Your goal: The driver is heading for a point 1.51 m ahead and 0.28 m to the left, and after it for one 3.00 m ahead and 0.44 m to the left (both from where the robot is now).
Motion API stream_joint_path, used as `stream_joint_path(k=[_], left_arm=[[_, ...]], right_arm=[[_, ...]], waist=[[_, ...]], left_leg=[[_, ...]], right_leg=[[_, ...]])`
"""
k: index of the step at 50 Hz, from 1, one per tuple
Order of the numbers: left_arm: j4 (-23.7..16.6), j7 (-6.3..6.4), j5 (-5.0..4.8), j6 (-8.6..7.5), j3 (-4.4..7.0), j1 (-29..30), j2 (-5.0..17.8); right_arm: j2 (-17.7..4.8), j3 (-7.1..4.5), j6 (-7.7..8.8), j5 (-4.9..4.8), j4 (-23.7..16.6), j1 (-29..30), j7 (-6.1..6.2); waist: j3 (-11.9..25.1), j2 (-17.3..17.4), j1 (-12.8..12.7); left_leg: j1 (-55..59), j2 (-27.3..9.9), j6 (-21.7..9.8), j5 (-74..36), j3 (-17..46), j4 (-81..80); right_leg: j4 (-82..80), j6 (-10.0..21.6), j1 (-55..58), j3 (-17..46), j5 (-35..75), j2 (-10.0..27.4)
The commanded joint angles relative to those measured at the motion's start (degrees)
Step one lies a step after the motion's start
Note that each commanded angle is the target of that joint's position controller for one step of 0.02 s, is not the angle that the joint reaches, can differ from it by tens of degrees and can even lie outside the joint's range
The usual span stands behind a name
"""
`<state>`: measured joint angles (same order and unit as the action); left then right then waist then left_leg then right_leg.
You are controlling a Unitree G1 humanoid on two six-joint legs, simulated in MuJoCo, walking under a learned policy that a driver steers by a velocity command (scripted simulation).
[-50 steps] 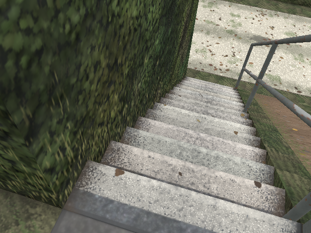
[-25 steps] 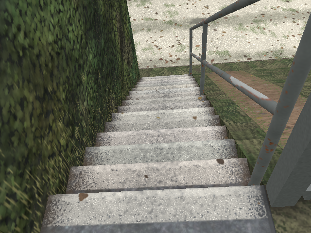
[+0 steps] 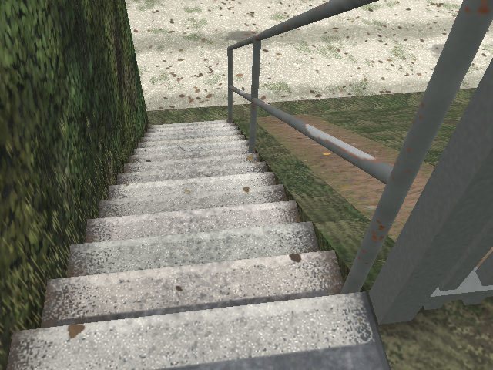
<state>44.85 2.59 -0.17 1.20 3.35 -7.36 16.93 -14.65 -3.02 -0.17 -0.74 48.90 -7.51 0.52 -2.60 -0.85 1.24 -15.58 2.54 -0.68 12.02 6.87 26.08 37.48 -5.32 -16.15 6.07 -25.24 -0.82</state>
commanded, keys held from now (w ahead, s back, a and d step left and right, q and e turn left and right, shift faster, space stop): q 0.64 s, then no key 0.02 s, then e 0.16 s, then w+e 0.18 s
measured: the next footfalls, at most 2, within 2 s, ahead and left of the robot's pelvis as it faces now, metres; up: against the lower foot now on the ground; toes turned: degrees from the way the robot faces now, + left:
right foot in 0.08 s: +0.02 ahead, -0.14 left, +0.00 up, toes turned +7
left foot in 0.46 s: +0.01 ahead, +0.14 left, +0.00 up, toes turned +18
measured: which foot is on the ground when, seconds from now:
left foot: down 0.00-0.10, up 0.12-0.44, down 0.46-1.00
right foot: up 0.00-0.06, down 0.08-0.46, up 0.48-0.84, down 0.86-1.00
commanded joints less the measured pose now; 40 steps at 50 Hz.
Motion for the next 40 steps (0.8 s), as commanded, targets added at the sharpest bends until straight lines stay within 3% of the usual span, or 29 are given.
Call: stream_joint_path(k=[1,3,4,5,6,7,8,9,10,11,13,15,17,19,20,21,22,23,24,25,26,28,29,31,33,35,39,40], left_arm=[[-2.09,-0.07,-0.93,-1.40,1.39,-2.24,4.58],[-1.18,-0.75,-0.62,-2.40,1.83,-4.52,5.23],[-0.81,-0.72,-0.32,-2.56,2.41,-6.35,6.99],[-0.97,-0.45,0.80,-2.24,3.42,-7.42,11.24],[-0.52,-0.77,1.91,-1.85,3.99,-7.49,13.21],[-2.40,-0.68,3.00,-2.09,3.06,-4.82,9.90],[-3.44,-0.37,2.83,-2.27,2.40,-2.63,7.94],[-4.03,-0.12,2.04,-2.39,2.20,-0.19,7.30],[-4.09,0.07,0.48,-2.49,2.14,0.81,6.85],[-3.92,0.29,0.06,-2.45,2.08,0.27,6.88],[-3.23,0.89,0.70,-1.74,2.13,-2.43,7.40],[-3.11,1.17,0.71,-1.16,2.59,-3.44,8.80],[-3.53,0.74,0.35,-1.04,3.63,-2.14,11.22],[-3.00,0.50,0.20,-1.02,3.70,-3.24,11.33],[-2.63,0.43,-0.22,-1.30,4.09,-2.74,12.44],[-2.85,0.28,0.00,-1.21,3.88,-2.08,12.02],[-2.16,-0.22,-0.48,-1.99,3.45,-3.91,10.51],[-2.21,-0.95,1.00,-2.60,2.61,-6.73,7.74],[-6.51,-1.17,2.97,-3.19,0.69,-2.80,2.27],[-7.40,-0.91,0.61,-3.32,1.98,1.48,6.62],[-8.21,-0.52,-0.18,-2.81,2.42,3.16,8.31],[-6.66,0.63,1.08,-1.50,3.00,0.96,9.39],[-6.47,0.43,1.29,-1.33,3.03,-0.06,9.93],[-6.66,-0.24,1.15,-1.45,2.70,-1.93,8.32],[-7.34,-0.50,0.65,-0.99,2.25,-1.21,7.17],[-7.05,-0.98,0.69,-0.55,1.48,-1.75,5.71],[-7.34,-2.68,0.63,-0.70,0.43,-0.36,4.51],[-7.01,-3.10,0.55,-1.06,0.29,-1.13,4.14]], right_arm=[[-12.30,-3.22,-0.61,-0.54,-4.55,2.42,1.05],[-12.35,-3.41,-1.46,-1.08,-5.77,2.97,1.67],[-11.06,-3.05,-1.68,-0.82,-6.77,3.39,1.92],[-8.25,-2.30,-1.50,-0.42,-8.42,3.69,1.75],[-7.14,-2.04,-1.11,-0.32,-9.53,3.35,1.31],[-10.50,-3.30,-0.79,-0.22,-8.58,1.74,1.17],[-12.08,-4.27,-0.86,-0.65,-7.64,0.07,0.87],[-11.34,-4.46,-1.56,-0.94,-6.74,-1.51,1.00],[-9.98,-4.10,-2.03,-0.73,-6.09,-2.81,1.13],[-8.82,-3.76,-2.38,-0.61,-6.56,-1.84,1.12],[-7.26,-2.72,-2.27,-0.41,-9.12,2.32,0.14],[-6.70,-2.08,-2.14,-0.60,-10.88,3.99,-0.84],[-7.37,-2.12,-2.32,-1.07,-12.00,3.65,-1.34],[-9.02,-2.73,-2.23,-1.00,-12.36,2.81,-1.56],[-9.52,-2.90,-2.41,-0.41,-12.65,1.99,-1.77],[-9.49,-3.32,-2.01,-0.26,-11.39,-1.38,-1.93],[-10.26,-3.91,-2.20,0.22,-10.40,-5.69,-1.50],[-15.84,-5.87,-2.31,-0.03,-10.27,-9.20,-0.50],[-21.07,-6.05,-2.10,1.20,-12.88,-8.25,0.14],[-16.92,-4.71,-0.70,2.45,-12.74,-9.87,-0.82],[-15.88,-4.29,0.29,2.44,-13.36,-6.48,-0.87],[-14.02,-3.67,0.44,0.34,-14.15,-0.39,-0.06],[-12.96,-2.94,0.02,0.50,-14.44,0.45,0.46],[-12.74,-2.56,-0.41,0.81,-14.79,-0.20,1.18],[-13.14,-2.34,-0.37,1.25,-14.84,-0.97,1.44],[-11.66,-1.58,-0.52,1.23,-14.72,-0.74,1.76],[-8.43,0.34,-0.75,2.55,-13.27,-1.30,1.31],[-7.89,0.79,-0.70,2.62,-12.74,-0.88,1.05]], waist=[[6.81,11.05,-1.42],[8.07,10.93,-2.53],[10.03,9.07,-3.04],[9.88,0.04,-2.16],[7.64,-12.69,-2.04],[7.54,-11.70,-2.50],[6.89,-7.60,-1.30],[5.51,-5.82,0.16],[4.05,-6.10,0.46],[3.17,-6.30,-0.25],[2.15,-7.22,-2.40],[3.44,-8.74,-3.56],[4.44,-10.43,-3.46],[4.20,-10.76,-3.72],[3.73,-10.36,-3.10],[4.43,-8.67,-1.62],[4.62,-6.74,0.26],[7.96,4.07,0.78],[9.84,19.90,-0.42],[13.34,12.16,3.93],[9.74,10.11,2.34],[5.39,6.53,-0.78],[5.31,6.62,-1.69],[7.32,7.82,-2.62],[7.96,7.59,-2.45],[8.45,8.95,-2.14],[6.37,10.52,-0.21],[5.26,9.97,-0.88]], left_leg=[[9.85,-11.50,-10.76,-21.14,16.40,-4.59],[6.73,-9.76,-8.73,-21.16,15.68,-2.55],[2.39,-8.11,-6.40,-17.25,14.47,0.15],[-6.00,-3.80,-3.08,-7.42,8.92,7.44],[-14.73,2.79,-0.28,11.91,0.68,14.82],[-17.38,1.55,1.43,24.92,-0.26,29.09],[-18.39,0.34,1.73,23.70,0.50,36.93],[-18.78,-0.25,2.46,20.88,0.14,40.39],[-20.21,-1.46,3.31,17.65,0.01,40.99],[-20.50,-1.94,4.19,15.12,-1.26,40.30],[-20.60,-2.32,5.42,12.22,-4.31,34.02],[-16.92,-3.22,5.45,11.13,-6.13,26.63],[-11.16,-3.89,4.81,9.98,-8.47,21.20],[-7.71,-2.96,3.76,9.70,-11.19,15.57],[-5.98,-2.86,3.14,7.82,-11.34,10.83],[-1.34,-1.75,2.24,3.02,-12.81,5.65],[6.30,-0.70,0.67,-2.11,-11.28,0.15],[18.16,-7.73,-3.01,-20.74,0.28,-2.40],[21.54,-24.77,-16.62,-38.69,25.13,-3.76],[17.31,-26.34,-22.89,-35.68,25.86,-5.49],[14.31,-23.95,-21.28,-28.79,21.66,-7.01],[9.08,-17.62,-14.46,-19.24,14.75,-7.01],[5.36,-16.03,-13.56,-19.83,12.99,-7.17],[4.52,-14.21,-13.48,-19.97,11.28,-7.26],[5.27,-13.33,-12.97,-19.16,10.17,-6.70],[5.55,-12.72,-12.14,-14.80,8.66,-6.36],[1.04,-12.73,-11.18,-1.77,8.85,-6.91],[-0.46,-12.39,-10.35,2.18,8.74,-6.85]], right_leg=[[-7.32,0.69,-1.91,-3.08,4.59,-1.97],[-14.74,2.48,4.82,-4.04,12.92,-2.15],[-15.42,4.14,10.66,-2.06,17.59,1.53],[-15.68,8.75,14.80,5.27,25.13,10.18],[-18.87,16.51,14.94,15.55,33.08,18.98],[-19.38,21.36,14.51,18.36,40.06,24.63],[-18.55,20.86,13.44,14.60,42.45,23.27],[-17.28,18.55,12.42,9.49,42.72,20.16],[-17.27,17.32,12.75,6.59,41.05,18.89],[-17.47,16.89,12.45,4.05,40.58,17.56],[-18.47,17.39,13.31,1.74,38.23,16.97],[-18.15,17.16,14.31,-0.56,36.98,16.93],[-17.10,16.75,12.17,-3.23,38.54,16.78],[-16.37,15.70,11.39,-4.13,35.42,17.52],[-14.40,14.50,10.80,-4.58,33.89,17.74],[-10.57,12.68,9.31,-6.49,31.33,16.53],[-5.64,9.90,4.27,-7.78,25.87,15.56],[7.71,4.38,-5.87,-13.07,13.62,11.06],[25.19,-0.06,-21.27,-11.38,-19.25,2.38],[34.19,-0.08,-21.04,-2.41,-18.84,2.06],[36.41,0.80,-22.74,-1.91,-14.65,2.17],[31.56,1.44,-21.58,-0.90,-4.76,3.85],[30.50,1.41,-17.60,-1.22,-1.89,3.11],[28.17,1.08,-14.19,-2.03,2.23,1.02],[21.27,0.26,-12.76,-2.48,4.13,-0.22],[14.01,-0.29,-9.37,-2.92,5.23,0.28],[0.54,0.57,0.61,-4.40,4.94,1.67],[-4.98,1.23,3.75,-5.06,7.75,1.45]])
Keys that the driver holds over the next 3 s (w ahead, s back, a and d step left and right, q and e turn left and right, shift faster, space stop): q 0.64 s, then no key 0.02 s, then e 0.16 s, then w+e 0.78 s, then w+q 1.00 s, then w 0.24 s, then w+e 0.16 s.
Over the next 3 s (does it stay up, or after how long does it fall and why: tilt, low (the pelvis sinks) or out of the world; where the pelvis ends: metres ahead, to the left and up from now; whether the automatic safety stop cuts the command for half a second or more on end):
stays up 0.92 0.20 -0.35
